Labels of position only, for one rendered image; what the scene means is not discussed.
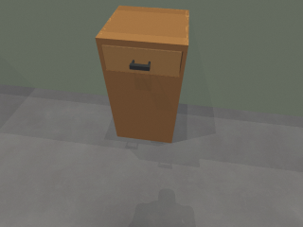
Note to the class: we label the cabinet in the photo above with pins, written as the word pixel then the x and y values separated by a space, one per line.
pixel 144 106

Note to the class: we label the handle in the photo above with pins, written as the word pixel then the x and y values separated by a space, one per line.
pixel 139 66

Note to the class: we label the drawer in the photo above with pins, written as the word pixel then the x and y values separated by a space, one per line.
pixel 163 62

